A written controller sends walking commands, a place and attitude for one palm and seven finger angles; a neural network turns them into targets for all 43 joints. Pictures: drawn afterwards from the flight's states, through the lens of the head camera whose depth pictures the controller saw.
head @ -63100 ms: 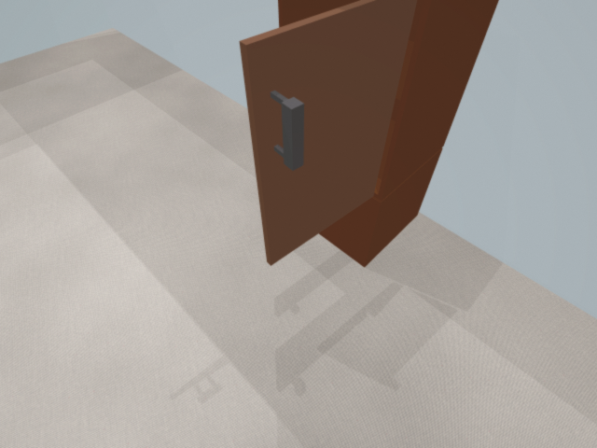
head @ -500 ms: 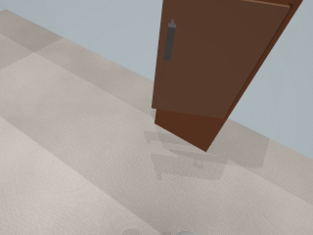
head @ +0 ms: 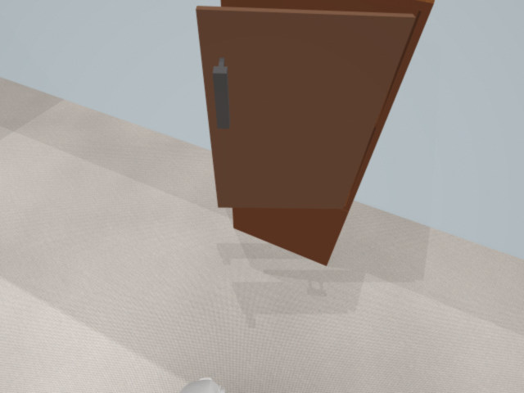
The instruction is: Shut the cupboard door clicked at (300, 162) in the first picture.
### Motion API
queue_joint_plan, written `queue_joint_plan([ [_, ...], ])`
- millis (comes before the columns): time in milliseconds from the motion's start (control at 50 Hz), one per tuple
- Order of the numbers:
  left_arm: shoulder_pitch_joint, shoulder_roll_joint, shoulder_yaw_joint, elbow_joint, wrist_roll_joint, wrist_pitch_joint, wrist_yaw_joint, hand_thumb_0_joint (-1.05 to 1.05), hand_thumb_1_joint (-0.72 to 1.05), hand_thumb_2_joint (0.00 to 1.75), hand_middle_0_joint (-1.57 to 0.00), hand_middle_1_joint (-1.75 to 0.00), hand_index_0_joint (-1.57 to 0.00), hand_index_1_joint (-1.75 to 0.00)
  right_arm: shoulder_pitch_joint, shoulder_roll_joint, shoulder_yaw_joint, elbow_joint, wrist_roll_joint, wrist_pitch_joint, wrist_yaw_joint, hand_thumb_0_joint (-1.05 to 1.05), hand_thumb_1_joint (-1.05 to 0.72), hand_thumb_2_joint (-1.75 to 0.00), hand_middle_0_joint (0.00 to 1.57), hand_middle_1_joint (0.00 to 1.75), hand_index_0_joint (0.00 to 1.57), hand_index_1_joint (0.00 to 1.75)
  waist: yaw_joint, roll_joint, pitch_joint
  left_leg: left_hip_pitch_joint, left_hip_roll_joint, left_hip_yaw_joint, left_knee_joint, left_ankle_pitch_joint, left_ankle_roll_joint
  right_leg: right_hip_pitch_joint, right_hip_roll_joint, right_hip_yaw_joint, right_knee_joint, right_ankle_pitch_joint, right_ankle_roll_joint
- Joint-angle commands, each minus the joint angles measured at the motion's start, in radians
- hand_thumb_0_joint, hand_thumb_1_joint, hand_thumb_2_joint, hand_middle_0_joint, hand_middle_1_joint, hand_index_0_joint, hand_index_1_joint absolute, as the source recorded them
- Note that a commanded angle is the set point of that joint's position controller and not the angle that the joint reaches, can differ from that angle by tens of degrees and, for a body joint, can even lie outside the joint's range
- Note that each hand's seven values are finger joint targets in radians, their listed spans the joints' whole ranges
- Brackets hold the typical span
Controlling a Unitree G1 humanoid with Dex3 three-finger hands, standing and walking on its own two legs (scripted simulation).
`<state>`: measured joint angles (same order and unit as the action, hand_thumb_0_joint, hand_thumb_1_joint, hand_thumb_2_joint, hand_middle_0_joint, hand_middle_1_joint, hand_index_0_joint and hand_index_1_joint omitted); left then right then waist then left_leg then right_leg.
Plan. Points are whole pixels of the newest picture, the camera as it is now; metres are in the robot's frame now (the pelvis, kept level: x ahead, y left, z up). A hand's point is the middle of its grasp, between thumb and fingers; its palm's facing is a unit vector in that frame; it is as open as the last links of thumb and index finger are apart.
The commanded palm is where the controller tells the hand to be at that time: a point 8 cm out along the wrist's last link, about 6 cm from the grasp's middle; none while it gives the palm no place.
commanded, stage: take the last steps up to it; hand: left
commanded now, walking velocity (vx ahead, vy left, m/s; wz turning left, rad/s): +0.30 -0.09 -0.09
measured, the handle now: (222, 93) +0.67 +0.11 +0.09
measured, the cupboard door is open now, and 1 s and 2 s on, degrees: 25 25 25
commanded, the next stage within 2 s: come to a stop and stand still in 0.38 s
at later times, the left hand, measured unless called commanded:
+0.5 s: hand (188, 321) +0.28 +0.15 -0.16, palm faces -0.10 -0.97 -0.21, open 7.4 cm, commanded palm none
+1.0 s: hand (178, 328) +0.27 +0.17 -0.18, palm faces +0.03 -0.98 -0.22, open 7.3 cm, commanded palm none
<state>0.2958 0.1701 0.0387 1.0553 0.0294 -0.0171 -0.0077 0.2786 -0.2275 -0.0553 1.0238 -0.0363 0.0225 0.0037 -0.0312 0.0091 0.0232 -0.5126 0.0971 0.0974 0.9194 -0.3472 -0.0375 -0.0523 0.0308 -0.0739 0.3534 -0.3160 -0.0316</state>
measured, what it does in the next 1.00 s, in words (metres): walks ahead: left foot, then right foot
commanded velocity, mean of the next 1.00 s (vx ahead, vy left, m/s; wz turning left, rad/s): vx -0.01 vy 0.02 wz -0.02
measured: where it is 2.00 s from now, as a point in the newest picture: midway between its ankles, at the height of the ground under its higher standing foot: outside the picture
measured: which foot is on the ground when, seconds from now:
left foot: up 0.00-0.08, down 0.10-0.54, up 0.56-0.98, down 1.00-1.00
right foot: down 0.00-0.12, up 0.14-0.52, down 0.54-1.00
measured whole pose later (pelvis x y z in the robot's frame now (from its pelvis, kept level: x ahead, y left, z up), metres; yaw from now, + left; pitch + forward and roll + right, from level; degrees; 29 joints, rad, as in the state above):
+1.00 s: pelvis +0.20 -0.02 -0.01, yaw -1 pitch +0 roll -1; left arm 0.18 0.21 0.05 0.99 0.03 0.03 0.03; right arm 0.10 -0.23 -0.04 0.93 -0.02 0.03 -0.01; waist 0.03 -0.02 0.06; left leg -0.28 0.02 0.02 0.58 -0.30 -0.02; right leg -0.34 -0.06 -0.12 0.55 -0.20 0.01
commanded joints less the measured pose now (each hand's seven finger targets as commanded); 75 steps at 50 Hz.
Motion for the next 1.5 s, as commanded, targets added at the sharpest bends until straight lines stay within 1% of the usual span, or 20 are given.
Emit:
queue_joint_plan([
  [0,0.003,0.173,0.036,-0.016,-0.002,-0.03,0.011,0.0,0.9,0.9,-0.2,-0.3,-0.2,-0.3,-0.047,-0.031,-0.002,-0.093,0.01,-0.047,0.008,0.0,-0.9,-0.9,0.2,0.3,0.2,0.3,-0.003,-0.109,0.055,0.04,-0.001,0.011,-0.211,0.047,0.012,-0.053,-0.26,0.171,-0.113,0.207,-0.17],
  [60,0.005,0.148,0.036,-0.006,-0.017,-0.023,0.005,0.0,0.9,0.9,-0.2,-0.3,-0.2,-0.3,0.144,-0.088,-0.014,-0.022,-0.001,-0.071,-0.008,0.0,-0.9,-0.9,0.2,0.3,0.2,0.3,-0.081,0.012,-0.023,0.416,-0.035,0.016,-0.413,0.171,0.028,-0.177,-0.16,0.093,0.192,0.298,-0.106],
  [100,0.039,0.081,0.021,-0.057,-0.019,-0.016,-0.006,0.0,0.9,0.9,-0.2,-0.3,-0.2,-0.3,0.347,-0.262,-0.046,0.014,-0.017,-0.071,-0.034,0.0,-0.9,-0.9,0.2,0.3,0.2,0.3,-0.121,0.324,-0.14,0.676,0.392,-0.597,-0.64,0.079,0.207,-0.524,0.021,0.025,0.731,-0.274,-0.023],
  [120,-0.018,0.102,0.025,-0.063,-0.005,-0.006,-0.003,0.0,0.9,0.9,-0.2,-0.3,-0.2,-0.3,0.301,-0.249,-0.042,0.016,-0.009,-0.063,-0.043,0.0,-0.9,-0.9,0.2,0.3,0.2,0.3,-0.108,0.243,-0.103,0.566,0.408,-0.605,-0.696,-0.05,0.209,-0.569,-0.026,0.116,0.88,-0.237,-0.03],
  [200,-0.035,0.065,0.034,-0.048,0.006,0.012,-0.023,0.0,0.9,0.9,-0.2,-0.3,-0.2,-0.3,0.107,-0.103,-0.008,-0.031,-0.002,-0.084,-0.046,0.0,-0.9,-0.9,0.2,0.3,0.2,0.3,-0.001,0.075,0.047,0.325,0.28,-0.281,-0.733,0.084,0.153,-0.544,-0.121,0.114,0.831,0.006,0.01],
  [300,-0.053,0.03,0.026,-0.056,-0.002,0.023,-0.022,0.0,0.9,0.9,-0.2,-0.3,-0.2,-0.3,0.101,-0.085,-0.011,-0.016,0.002,-0.08,-0.034,0.0,-0.9,-0.9,0.2,0.3,0.2,0.3,0.015,0.094,0.037,0.31,0.209,-0.077,-0.734,0.221,0.162,-0.462,-0.124,0.046,0.551,0.097,0.033],
  [460,-0.041,0.065,0.032,-0.059,-0.001,0.002,-0.015,0.0,0.9,0.9,-0.2,-0.3,-0.2,-0.3,0.087,-0.085,-0.025,0.013,0.005,-0.053,-0.024,0.0,-0.9,-0.9,0.2,0.3,0.2,0.3,0.044,0.09,0.023,0.279,0.174,-0.024,-0.557,0.186,0.127,-0.179,-0.056,-0.044,0.189,0.17,0.025],
  [480,0.019,0.098,0.034,-0.039,0.0,-0.01,-0.006,0.0,0.9,0.9,-0.2,-0.3,-0.2,-0.3,0.091,-0.051,-0.015,0.021,0.012,-0.051,-0.02,0.0,-0.9,-0.9,0.2,0.3,0.2,0.3,0.074,-0.004,0.016,0.226,0.105,0.019,-0.437,0.212,0.09,-0.063,-0.073,0.002,0.102,0.24,0.019],
  [520,0.132,0.212,0.04,0.003,-0.006,-0.032,0.019,0.0,0.9,0.9,-0.2,-0.3,-0.2,-0.3,0.12,0.036,0.01,0.004,0.032,-0.041,-0.02,0.0,-0.9,-0.9,0.2,0.3,0.2,0.3,0.087,-0.239,-0.101,0.121,-0.06,0.042,-0.084,-0.284,0.013,0.071,-0.414,0.324,-0.002,0.753,-0.112],
  [560,0.006,0.182,0.025,-0.016,-0.008,-0.032,0.038,0.0,0.9,0.9,-0.2,-0.3,-0.2,-0.3,0.149,0.018,0.013,0.029,0.041,-0.015,-0.035,0.0,-0.9,-0.9,0.2,0.3,0.2,0.3,0.039,-0.295,-0.15,0.139,-0.03,-0.079,0.01,-0.273,0.006,0.037,-0.397,0.293,0.038,1.015,-0.157],
  [620,-0.04,0.169,0.029,-0.041,-0.007,-0.008,0.057,0.0,0.9,0.9,-0.2,-0.3,-0.2,-0.3,0.069,0.002,0.01,0.031,0.043,0.008,-0.04,0.0,-0.9,-0.9,0.2,0.3,0.2,0.3,0.05,-0.137,-0.13,0.103,-0.051,-0.094,0.067,-0.223,-0.004,0.029,-0.386,0.217,0.078,1.126,-0.17],
  [760,-0.095,0.172,0.047,-0.095,-0.004,0.011,0.062,0.0,0.9,0.9,-0.2,-0.3,-0.2,-0.3,-0.026,-0.028,-0.012,-0.044,0.024,0.047,-0.019,0.0,-0.9,-0.9,0.2,0.3,0.2,0.3,0.04,-0.13,-0.112,0.042,-0.078,-0.132,0.18,-0.084,-0.027,-0.079,-0.384,0.168,0.013,0.836,-0.174],
  [920,-0.109,0.209,0.052,-0.12,0.005,0.027,0.045,0.0,0.9,0.9,-0.2,-0.3,-0.2,-0.3,-0.01,-0.035,-0.002,-0.08,0.027,0.016,-0.011,0.0,-0.9,-0.9,0.2,0.3,0.2,0.3,0.014,-0.177,-0.098,0.308,-0.087,-0.057,-0.366,0.066,-0.001,-0.205,-0.316,0.162,0.057,0.397,-0.107],
  [940,-0.104,0.19,0.046,-0.12,-0.003,0.034,0.043,0.0,0.9,0.9,-0.2,-0.3,-0.2,-0.3,0.019,-0.061,-0.003,-0.073,0.025,0.007,-0.01,0.0,-0.9,-0.9,0.2,0.3,0.2,0.3,0.002,-0.11,-0.1,0.404,-0.057,-0.083,-0.494,0.164,0.009,-0.276,-0.274,0.139,0.115,0.254,-0.058],
  [980,-0.062,0.101,0.024,-0.143,-0.009,0.053,0.04,0.0,0.9,0.9,-0.2,-0.3,-0.2,-0.3,-0.043,-0.194,-0.018,-0.119,0.01,0.0,-0.014,0.0,-0.9,-0.9,0.2,0.3,0.2,0.3,0.027,0.262,-0.039,0.255,0.254,-0.382,-0.652,0.336,0.151,-0.314,-0.082,0.015,0.346,-0.199,0.05],
  [1060,-0.05,0.135,0.037,-0.095,-0.008,0.074,0.033,0.0,0.9,0.9,-0.2,-0.3,-0.2,-0.3,-0.148,-0.131,0.009,-0.128,0.009,-0.01,-0.047,0.0,-0.9,-0.9,0.2,0.3,0.2,0.3,0.063,0.18,0.012,0.22,0.146,-0.26,-0.648,0.37,0.178,-0.343,-0.046,0.147,0.633,-0.136,0.045],
  [1180,-0.037,0.095,0.003,-0.063,-0.01,0.053,0.03,0.0,0.9,0.9,-0.2,-0.3,-0.2,-0.3,-0.066,-0.105,0.009,-0.058,0.021,-0.021,-0.045,0.0,-0.9,-0.9,0.2,0.3,0.2,0.3,0.032,0.101,-0.024,0.349,0.146,-0.27,-0.646,0.35,0.205,-0.25,-0.059,0.088,0.335,-0.125,0.049],
  [1300,0.036,0.123,-0.014,0.005,-0.013,0.021,0.042,0.0,0.9,0.9,-0.2,-0.3,-0.2,-0.3,-0.022,-0.04,0.018,-0.002,0.042,-0.028,-0.028,0.0,-0.9,-0.9,0.2,0.3,0.2,0.3,0.023,0.025,-0.022,0.338,-0.006,-0.186,-0.599,0.208,0.06,-0.126,-0.162,0.193,-0.025,0.15,-0.01],
  [1340,0.031,0.093,-0.02,0.027,-0.016,0.003,0.044,0.0,0.9,0.9,-0.2,-0.3,-0.2,-0.3,-0.004,-0.046,0.02,0.025,0.035,-0.034,-0.033,0.0,-0.9,-0.9,0.2,0.3,0.2,0.3,0.016,-0.146,-0.058,0.412,-0.001,-0.152,-0.562,0.315,0.062,-0.133,-0.143,0.184,-0.017,0.256,-0.002],
  [1480,0.045,0.074,-0.025,0.048,-0.015,0.019,0.046,0.0,0.9,0.9,-0.2,-0.3,-0.2,-0.3,0.037,-0.03,0.032,0.087,0.031,-0.02,-0.03,0.0,-0.9,-0.9,0.2,0.3,0.2,0.3,0.021,-0.037,0.106,0.331,-0.012,-0.152,-0.643,0.06,0.057,-0.217,-0.122,0.186,-0.083,-0.023,0.005],
])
